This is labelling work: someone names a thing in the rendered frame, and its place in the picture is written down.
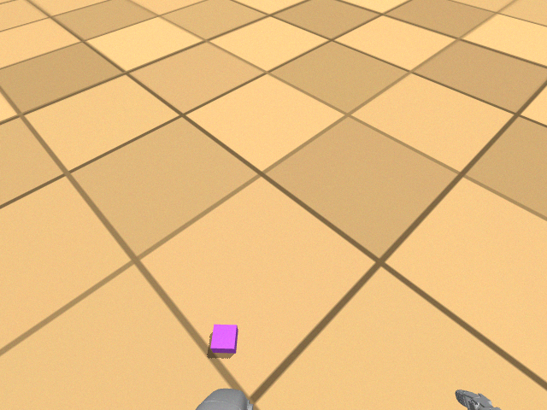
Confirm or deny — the right robot hand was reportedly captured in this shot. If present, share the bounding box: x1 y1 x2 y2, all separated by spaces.
456 389 501 410

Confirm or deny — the small box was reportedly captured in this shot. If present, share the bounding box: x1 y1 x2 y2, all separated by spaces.
211 325 238 354

